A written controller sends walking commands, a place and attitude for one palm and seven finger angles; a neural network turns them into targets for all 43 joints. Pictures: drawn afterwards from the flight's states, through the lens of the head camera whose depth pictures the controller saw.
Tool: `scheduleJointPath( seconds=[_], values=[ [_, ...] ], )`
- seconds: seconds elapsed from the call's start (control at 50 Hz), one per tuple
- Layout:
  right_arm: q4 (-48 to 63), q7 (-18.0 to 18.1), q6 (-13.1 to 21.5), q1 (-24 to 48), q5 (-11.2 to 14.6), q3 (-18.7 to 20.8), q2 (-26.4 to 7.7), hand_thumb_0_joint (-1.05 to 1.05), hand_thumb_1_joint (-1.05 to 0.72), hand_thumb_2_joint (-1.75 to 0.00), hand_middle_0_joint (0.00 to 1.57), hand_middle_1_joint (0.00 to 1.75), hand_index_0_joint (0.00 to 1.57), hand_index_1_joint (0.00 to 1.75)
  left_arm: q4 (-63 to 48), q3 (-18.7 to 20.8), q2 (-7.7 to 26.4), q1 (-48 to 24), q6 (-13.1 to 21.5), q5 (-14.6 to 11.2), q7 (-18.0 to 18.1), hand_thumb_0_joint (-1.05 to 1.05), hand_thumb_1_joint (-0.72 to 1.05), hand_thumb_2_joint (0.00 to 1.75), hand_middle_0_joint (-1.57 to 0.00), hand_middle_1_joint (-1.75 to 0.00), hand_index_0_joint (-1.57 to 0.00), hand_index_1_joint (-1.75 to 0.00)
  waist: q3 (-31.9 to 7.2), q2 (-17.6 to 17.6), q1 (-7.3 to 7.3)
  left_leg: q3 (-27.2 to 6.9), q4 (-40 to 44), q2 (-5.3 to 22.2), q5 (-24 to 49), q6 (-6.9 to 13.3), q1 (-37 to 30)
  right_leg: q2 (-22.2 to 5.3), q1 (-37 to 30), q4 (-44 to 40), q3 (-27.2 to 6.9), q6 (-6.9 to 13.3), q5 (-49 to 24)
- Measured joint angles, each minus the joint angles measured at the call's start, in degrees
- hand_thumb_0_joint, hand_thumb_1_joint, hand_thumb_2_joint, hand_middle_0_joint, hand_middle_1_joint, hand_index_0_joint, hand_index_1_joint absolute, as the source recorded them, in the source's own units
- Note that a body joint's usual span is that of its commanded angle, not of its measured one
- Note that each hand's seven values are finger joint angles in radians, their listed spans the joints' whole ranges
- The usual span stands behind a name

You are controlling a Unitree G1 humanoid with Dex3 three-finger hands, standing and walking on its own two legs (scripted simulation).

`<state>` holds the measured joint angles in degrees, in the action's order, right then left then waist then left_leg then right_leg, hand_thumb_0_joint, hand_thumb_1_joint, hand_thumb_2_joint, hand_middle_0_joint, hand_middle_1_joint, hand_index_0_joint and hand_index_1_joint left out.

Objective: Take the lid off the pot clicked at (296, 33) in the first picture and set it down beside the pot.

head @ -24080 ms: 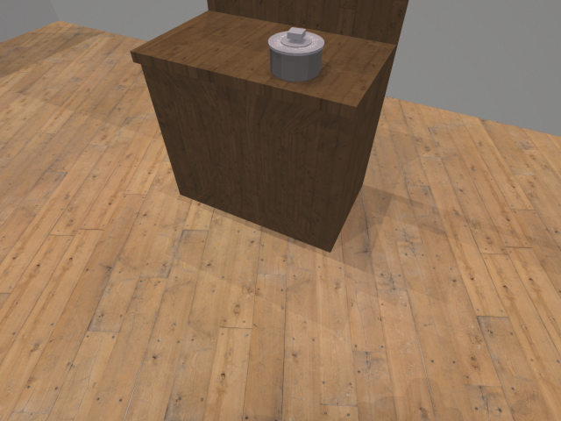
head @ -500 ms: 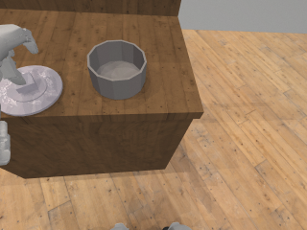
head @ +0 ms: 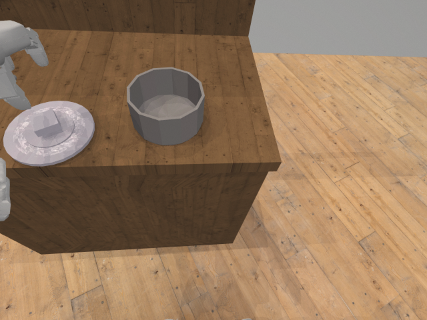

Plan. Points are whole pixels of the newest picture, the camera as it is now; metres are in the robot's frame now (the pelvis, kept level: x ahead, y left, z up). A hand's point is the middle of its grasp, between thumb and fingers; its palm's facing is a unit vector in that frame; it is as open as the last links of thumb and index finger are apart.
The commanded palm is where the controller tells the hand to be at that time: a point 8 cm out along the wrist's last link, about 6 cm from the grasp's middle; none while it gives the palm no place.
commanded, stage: raise the empty hand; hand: left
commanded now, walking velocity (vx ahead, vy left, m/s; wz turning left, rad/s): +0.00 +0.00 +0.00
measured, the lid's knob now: (45, 122) +0.51 +0.31 +0.04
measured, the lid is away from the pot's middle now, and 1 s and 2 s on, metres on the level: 0.25 0.25 0.25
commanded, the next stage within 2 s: draw the hand back to the body in 0.44 s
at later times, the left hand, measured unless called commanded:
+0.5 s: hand out of the picture +0.50 +0.30 +0.21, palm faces -0.34 -0.11 -0.94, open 11.0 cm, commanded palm +0.53 +0.29 +0.26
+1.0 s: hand out of the picture +0.46 +0.31 +0.19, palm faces -0.30 -0.07 -0.95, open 11.0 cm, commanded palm +0.43 +0.30 +0.25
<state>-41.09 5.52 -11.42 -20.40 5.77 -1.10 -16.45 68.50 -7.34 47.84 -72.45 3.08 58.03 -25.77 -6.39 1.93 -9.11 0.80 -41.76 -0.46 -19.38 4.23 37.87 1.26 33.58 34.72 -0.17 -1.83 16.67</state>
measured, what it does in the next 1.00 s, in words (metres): stands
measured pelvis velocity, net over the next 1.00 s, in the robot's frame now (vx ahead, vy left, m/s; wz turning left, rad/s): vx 0.00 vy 0.00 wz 0.03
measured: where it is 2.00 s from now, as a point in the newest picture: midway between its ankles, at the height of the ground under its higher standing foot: outside the picture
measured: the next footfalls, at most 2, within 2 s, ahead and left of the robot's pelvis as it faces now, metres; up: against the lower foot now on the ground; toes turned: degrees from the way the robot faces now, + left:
none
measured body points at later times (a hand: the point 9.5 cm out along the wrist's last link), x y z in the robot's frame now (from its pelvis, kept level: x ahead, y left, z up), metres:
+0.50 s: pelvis +0.01 +0.00 +0.01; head +0.08 +0.02 +0.45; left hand +0.51 +0.31 +0.26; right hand +0.01 -0.28 -0.11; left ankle +0.00 +0.07 -0.72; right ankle -0.01 -0.15 -0.72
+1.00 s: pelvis +0.00 +0.00 +0.01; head +0.06 +0.01 +0.46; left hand +0.47 +0.31 +0.24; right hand +0.08 -0.27 -0.11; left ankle +0.00 +0.07 -0.72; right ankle -0.01 -0.15 -0.72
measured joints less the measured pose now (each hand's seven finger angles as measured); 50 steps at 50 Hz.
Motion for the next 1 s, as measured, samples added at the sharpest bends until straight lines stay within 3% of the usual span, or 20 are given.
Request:
scheduleJointPath(
  seconds=[0.46, 0.6, 0.74, 1.0],
  values=[
    [-0.22, -0.57, 0.56, 1.42, 0.40, -0.49, 0.34, 0.00, -0.90, -0.90, 0.20, 0.30, 0.20, 0.30, 1.42, -2.12, 0.51, -5.42, -3.32, 0.35, -2.43, 0.00, -0.02, 0.68, -0.38, -0.84, -0.37, -0.84, 0.24, 0.00, 0.45, 0.03, 2.74, -0.49, 0.88, 0.02, -2.75, -0.47, -2.58, -2.27, -0.08, -0.10, -0.59],
    [-0.24, -0.76, 0.43, 1.40, 0.17, -0.16, 0.22, 0.00, -0.90, -0.90, 0.20, 0.30, 0.20, 0.30, 0.33, -1.21, 0.44, -4.62, -3.20, 0.47, -2.57, 0.00, -0.02, 0.68, -0.38, -0.84, -0.37, -0.84, 0.22, -0.08, 0.43, 0.06, 3.12, -0.56, 0.96, 0.05, -3.03, -0.53, -2.83, -2.61, -0.12, -0.14, -0.65],
    [1.70, -1.42, -1.16, 1.39, 0.10, 0.24, 0.19, 0.00, -0.91, -0.90, 0.20, 0.30, 0.20, 0.30, -5.14, 1.66, 1.22, 1.13, -2.36, 0.17, -2.36, 0.00, -0.02, 0.68, -0.38, -0.84, -0.37, -0.84, 0.63, 0.00, 0.54, 0.28, 3.60, -0.63, 1.00, 0.07, -4.13, -0.60, -3.76, -2.85, -0.36, -0.07, -0.63],
    [5.13, -2.89, -3.30, 5.52, 0.31, 0.09, 0.79, 0.01, -0.91, -0.90, 0.20, 0.30, 0.20, 0.30, -18.73, 3.25, -0.71, 13.79, -1.88, -4.09, -2.69, 0.00, -0.02, 0.68, -0.38, -0.84, -0.37, -0.84, 1.79, 0.41, 3.38, -0.48, 5.53, -1.58, 2.09, 0.32, -8.18, -1.48, -8.00, -4.34, 0.43, -0.10, -1.05]
  ],
)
